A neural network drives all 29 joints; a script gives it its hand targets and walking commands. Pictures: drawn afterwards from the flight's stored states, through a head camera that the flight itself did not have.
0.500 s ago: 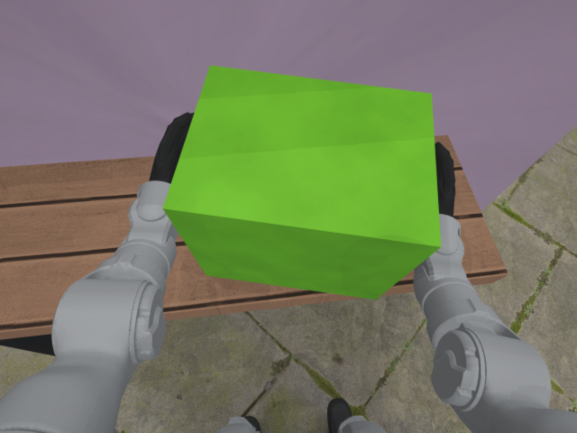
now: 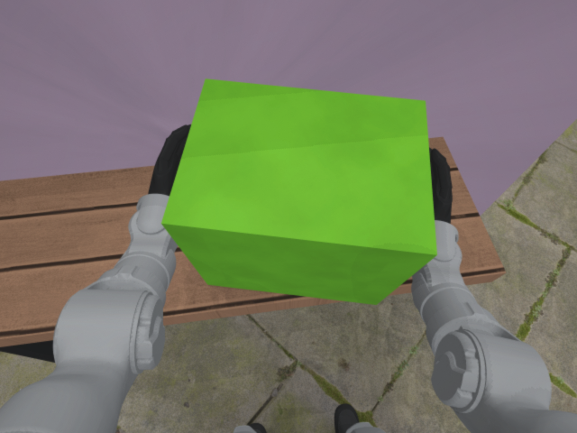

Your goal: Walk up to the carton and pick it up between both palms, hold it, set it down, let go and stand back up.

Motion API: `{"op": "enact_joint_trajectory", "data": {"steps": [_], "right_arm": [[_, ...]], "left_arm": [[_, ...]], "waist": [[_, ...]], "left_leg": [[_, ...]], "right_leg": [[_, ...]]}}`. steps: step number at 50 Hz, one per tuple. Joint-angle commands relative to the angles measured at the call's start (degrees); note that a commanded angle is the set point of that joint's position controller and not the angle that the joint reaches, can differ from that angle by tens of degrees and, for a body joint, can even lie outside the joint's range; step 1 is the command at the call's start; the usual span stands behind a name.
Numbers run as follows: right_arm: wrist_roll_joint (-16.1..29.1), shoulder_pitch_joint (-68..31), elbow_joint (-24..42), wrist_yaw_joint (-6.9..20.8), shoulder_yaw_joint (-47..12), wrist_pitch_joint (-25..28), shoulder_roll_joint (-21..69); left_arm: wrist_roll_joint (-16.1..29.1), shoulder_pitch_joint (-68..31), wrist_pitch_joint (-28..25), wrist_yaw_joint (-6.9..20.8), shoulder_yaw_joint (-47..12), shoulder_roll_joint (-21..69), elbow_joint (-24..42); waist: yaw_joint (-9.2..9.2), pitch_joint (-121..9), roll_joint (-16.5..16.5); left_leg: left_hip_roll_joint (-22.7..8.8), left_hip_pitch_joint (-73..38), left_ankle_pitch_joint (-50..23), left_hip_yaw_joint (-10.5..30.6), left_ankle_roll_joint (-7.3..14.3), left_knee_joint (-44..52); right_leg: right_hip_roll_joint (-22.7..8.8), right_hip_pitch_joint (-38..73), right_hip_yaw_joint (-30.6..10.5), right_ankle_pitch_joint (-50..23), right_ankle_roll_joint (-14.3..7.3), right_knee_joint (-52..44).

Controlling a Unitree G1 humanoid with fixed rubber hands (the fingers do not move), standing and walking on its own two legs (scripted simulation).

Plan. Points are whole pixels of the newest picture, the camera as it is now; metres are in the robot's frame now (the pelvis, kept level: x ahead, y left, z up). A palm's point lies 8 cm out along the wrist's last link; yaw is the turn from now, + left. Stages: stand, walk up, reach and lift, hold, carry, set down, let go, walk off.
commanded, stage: reach and lift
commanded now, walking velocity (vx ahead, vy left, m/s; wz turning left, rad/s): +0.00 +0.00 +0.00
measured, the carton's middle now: (301, 205) +0.42 -0.01 +0.01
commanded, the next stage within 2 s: none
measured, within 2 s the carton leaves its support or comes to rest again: neither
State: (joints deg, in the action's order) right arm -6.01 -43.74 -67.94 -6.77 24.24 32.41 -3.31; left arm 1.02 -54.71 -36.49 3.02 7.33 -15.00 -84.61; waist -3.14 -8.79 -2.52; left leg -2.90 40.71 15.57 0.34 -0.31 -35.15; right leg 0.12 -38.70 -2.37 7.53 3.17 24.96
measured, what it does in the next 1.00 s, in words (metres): stands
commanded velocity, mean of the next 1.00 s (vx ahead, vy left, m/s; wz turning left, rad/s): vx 0.00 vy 0.00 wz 0.00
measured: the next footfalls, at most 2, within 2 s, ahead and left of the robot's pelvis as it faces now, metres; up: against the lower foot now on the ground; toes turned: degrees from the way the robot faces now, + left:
none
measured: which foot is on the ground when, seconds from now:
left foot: down 0.00-1.00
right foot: down 0.00-1.00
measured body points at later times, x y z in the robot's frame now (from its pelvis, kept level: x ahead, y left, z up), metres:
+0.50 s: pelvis -0.01 +0.00 +0.00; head +0.03 +0.00 +0.45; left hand +0.43 +0.18 +0.08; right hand +0.41 -0.20 +0.08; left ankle -0.01 +0.11 -0.72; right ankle +0.03 -0.16 -0.72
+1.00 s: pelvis -0.03 -0.02 +0.01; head -0.05 -0.01 +0.46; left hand +0.40 +0.15 +0.14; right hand +0.38 -0.22 +0.14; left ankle -0.01 +0.11 -0.72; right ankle +0.03 -0.16 -0.72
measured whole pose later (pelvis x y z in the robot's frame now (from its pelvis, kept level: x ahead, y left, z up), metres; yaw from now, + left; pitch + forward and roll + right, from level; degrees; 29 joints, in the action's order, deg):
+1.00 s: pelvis -0.03 -0.02 +0.01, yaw +1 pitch +10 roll -1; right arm 8.0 -43.3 -58.0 -7.3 5.9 -3.4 -10.5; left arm 14.9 -46.7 2.6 -4.2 -4.4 -14.3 -61.3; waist -3.1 -14.5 1.1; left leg -2.9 27.3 11.8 0.4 -1.8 -29.4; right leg 0.2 -27.8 -2.4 6.6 1.9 24.7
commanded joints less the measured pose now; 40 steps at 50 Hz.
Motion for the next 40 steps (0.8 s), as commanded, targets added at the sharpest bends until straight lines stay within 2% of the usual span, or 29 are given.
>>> {"op": "enact_joint_trajectory", "data": {"steps": [1,3,6,7,8,11,12,13,14,15,16,17,18,20,21,22,24,25,26,27,28,29,31,33,34,35,38,39,40], "right_arm": [[-6.6,-32.4,4.9,8.7,-26.4,2.9,28.4],[-5.1,-30.6,4.3,8.8,-27.8,1.9,29.2],[-2.9,-28.7,6.4,8.9,-32.1,-0.1,31.6],[-3.1,-30.0,7.1,8.9,-32.4,-1.0,31.8],[-1.7,-30.1,7.7,8.6,-32.6,-1.7,31.6],[0.7,-28.2,10.3,8.5,-36.2,-4.2,36.4],[1.8,-31.7,14.2,8.6,-38.8,-4.7,37.0],[2.2,-30.1,13.9,8.5,-38.5,-5.2,38.0],[3.2,-30.4,15.0,8.5,-40.1,-6.3,39.5],[3.9,-29.8,18.1,8.2,-42.2,-6.9,39.0],[4.3,-30.4,16.1,7.6,-40.8,-8.0,39.2],[5.1,-31.0,18.7,7.9,-41.4,-9.1,39.5],[6.0,-31.7,20.6,8.4,-42.8,-9.7,39.8],[9.0,-34.7,25.2,8.5,-45.2,-11.1,40.1],[8.8,-30.7,23.7,8.3,-45.5,-12.0,40.6],[10.0,-34.0,26.0,8.5,-45.7,-12.6,39.0],[11.5,-29.5,27.1,9.0,-47.7,-14.6,38.9],[11.5,-33.8,25.6,8.3,-46.4,-15.8,37.3],[12.5,-34.2,28.6,8.5,-47.2,-17.5,37.7],[14.3,-32.8,28.6,8.9,-48.6,-19.1,37.8],[14.8,-38.5,28.4,8.7,-46.2,-20.5,35.8],[16.0,-34.9,29.9,9.2,-48.5,-22.1,36.6],[16.4,-43.0,30.9,9.7,-45.0,-23.2,36.6],[17.7,-49.2,37.3,10.8,-46.4,-25.0,38.2],[17.3,-45.8,34.7,11.2,-44.4,-26.4,37.2],[17.9,-49.5,33.1,11.6,-44.1,-27.2,35.4],[19.2,-48.8,32.1,12.1,-44.5,-30.0,36.4],[18.5,-49.9,30.8,12.4,-42.9,-30.7,36.6],[20.1,-49.6,31.9,12.8,-44.0,-31.9,35.8]], "left_arm": [[2.9,-35.0,-2.3,2.3,-14.7,34.7,7.0],[4.4,-37.6,-2.2,2.0,-18.2,34.1,11.7],[5.7,-33.4,-1.3,2.0,-18.4,35.9,13.3],[6.0,-36.4,-0.8,1.9,-20.2,37.1,15.0],[6.5,-37.7,-0.8,2.3,-19.6,35.6,15.3],[8.6,-36.3,0.8,1.7,-23.3,39.9,22.4],[9.4,-39.0,0.7,1.8,-22.4,39.9,21.6],[10.7,-37.9,1.4,1.6,-24.2,41.3,24.8],[11.7,-38.3,1.4,1.1,-26.1,43.5,27.6],[11.5,-36.5,1.9,0.9,-25.4,43.1,30.1],[11.6,-38.7,2.6,1.1,-25.3,43.0,28.2],[12.4,-39.3,3.2,1.0,-26.0,43.7,30.4],[12.6,-39.5,3.5,0.7,-26.6,44.1,32.7],[15.0,-43.2,4.5,0.0,-29.2,45.4,39.6],[13.9,-41.6,5.2,0.0,-29.9,45.4,42.5],[15.0,-44.7,6.1,-0.3,-29.6,45.4,44.1],[14.3,-40.7,7.9,-0.6,-30.3,46.6,49.2],[13.7,-45.5,8.8,-0.3,-28.8,44.3,44.1],[14.7,-42.2,10.6,0.3,-30.0,45.2,42.6],[12.9,-39.7,12.2,0.1,-29.9,45.1,43.1],[12.5,-44.3,13.1,0.5,-26.9,44.1,42.6],[12.2,-39.0,14.9,0.0,-29.0,45.3,42.6],[12.2,-49.2,16.4,-0.2,-25.8,42.6,47.9],[12.7,-47.4,18.9,-0.9,-25.4,44.6,46.6],[13.5,-47.5,20.0,-1.4,-25.6,45.5,49.5],[13.8,-48.1,21.0,-1.7,-24.9,43.8,46.7],[11.6,-47.8,24.7,-1.7,-20.3,42.8,49.4],[11.4,-51.4,25.0,-1.8,-19.5,42.1,50.2],[11.5,-46.8,27.8,-2.4,-21.1,43.8,50.7]], "waist": [[-0.09,-50.1,-4.0],[-0.73,-48.7,-4.8],[0.39,-49.5,-3.2],[-0.57,-49.6,-5.0],[-0.52,-47.4,-1.7],[-1.33,-49.9,-4.9],[0.13,-51.1,-3.0],[-1.43,-51.7,-5.5],[-1.32,-53.3,-6.6],[-0.99,-52.4,-4.0],[-1.24,-49.2,-4.1],[-1.89,-50.1,-4.6],[-0.37,-50.9,-4.8],[-1.16,-51.2,-5.3],[-0.77,-48.7,-6.1],[-1.44,-50.1,-5.6],[0.28,-48.9,-5.6],[-0.1,-46.0,-3.1],[-0.3,-42.6,-1.6],[1.61,-41.3,-2.4],[1.32,-39.9,0.6],[2.33,-38.8,-0.3],[3.9,-36.9,-1.1],[5.92,-37.1,2.7],[4.87,-36.5,0.9],[5.7,-32.8,2.2],[7.55,-28.2,2.8],[6.98,-25.8,3.5],[8.11,-29.4,0.0]], "left_leg": [[2.3,-25.2,-34.6,-2.9,-4.6,1.9],[2.4,-24.4,-33.8,-2.8,-4.0,2.2],[2.5,-25.5,-38.3,-2.6,-4.2,0.9],[2.3,-25.5,-36.5,-2.2,-4.6,2.1],[2.9,-24.8,-36.2,-2.3,-3.6,2.2],[2.8,-24.8,-37.6,-1.8,-4.5,1.5],[3.1,-23.7,-37.4,-1.7,-3.8,1.1],[2.7,-23.8,-39.0,-1.0,-4.9,0.4],[3.0,-26.0,-42.2,-1.0,-5.3,0.2],[2.9,-26.4,-41.9,-0.2,-5.2,-0.1],[3.2,-26.2,-40.5,-0.3,-5.1,0.3],[3.0,-26.7,-40.7,0.0,-5.2,0.5],[3.4,-26.6,-40.5,0.1,-5.5,0.4],[3.1,-27.8,-42.2,1.0,-5.9,-0.2],[3.2,-29.4,-44.6,0.8,-6.3,0.1],[2.7,-30.1,-43.1,1.8,-6.2,-0.1],[3.0,-32.4,-41.5,1.4,-6.5,2.2],[3.7,-29.3,-35.7,1.1,-5.3,3.0],[3.5,-28.4,-31.8,1.2,-4.4,4.2],[3.9,-27.9,-29.1,0.6,-4.0,6.5],[3.8,-26.5,-23.0,0.6,-3.2,7.6],[3.1,-27.3,-22.4,1.0,-3.3,8.8],[3.6,-24.6,-14.7,0.2,-2.5,11.3],[2.7,-24.3,-9.8,1.1,-1.4,12.4],[2.6,-26.7,-11.1,1.5,-2.1,13.0],[2.1,-25.1,-9.0,1.2,-1.6,14.1],[3.1,-25.1,-8.5,0.1,-0.6,15.0],[2.8,-24.5,-7.0,-0.1,-0.6,15.5],[2.2,-26.1,-7.8,1.0,-1.1,16.4]], "right_leg": [[4.4,18.6,7.4,-19.6,-3.4,1.6],[3.9,19.5,6.4,-20.5,-3.9,1.4],[4.5,21.9,6.1,-25.8,-3.1,2.8],[4.8,21.6,6.4,-22.5,-2.9,2.0],[4.2,22.2,5.5,-24.2,-2.5,2.3],[4.2,25.6,5.1,-26.7,-2.2,2.9],[4.3,26.5,5.0,-27.8,-1.9,4.2],[4.6,26.8,5.2,-28.3,-2.1,4.1],[5.0,25.3,5.7,-26.9,-1.9,3.9],[5.0,26.6,5.3,-28.8,-1.9,3.0],[5.0,25.8,5.0,-27.7,-1.9,2.7],[5.1,27.2,5.0,-27.2,-1.5,3.0],[4.7,28.4,4.6,-27.6,-2.0,3.0],[5.3,27.9,4.5,-26.7,-2.0,3.7],[5.4,27.0,4.0,-27.5,-2.3,2.8],[5.2,26.9,3.9,-25.8,-2.3,2.7],[5.1,27.2,4.4,-23.6,-2.4,1.2],[4.6,26.7,3.9,-20.2,-1.9,0.6],[4.2,28.1,4.0,-16.7,-1.9,0.6],[3.5,29.8,3.2,-15.1,-1.4,-0.1],[3.7,29.6,3.0,-9.5,-1.7,-1.2],[3.4,30.3,3.1,-8.2,-1.6,-0.8],[3.1,29.2,2.4,-0.4,-2.4,-2.0],[3.4,27.2,2.6,5.2,-2.4,-1.5],[3.6,26.8,2.9,4.0,-2.9,-2.2],[3.3,25.1,3.2,6.6,-3.1,-2.5],[2.6,27.9,2.0,6.9,-2.9,-3.5],[3.1,27.7,2.6,8.6,-2.3,-2.5],[3.5,27.6,2.7,8.1,-3.1,-3.0]]}}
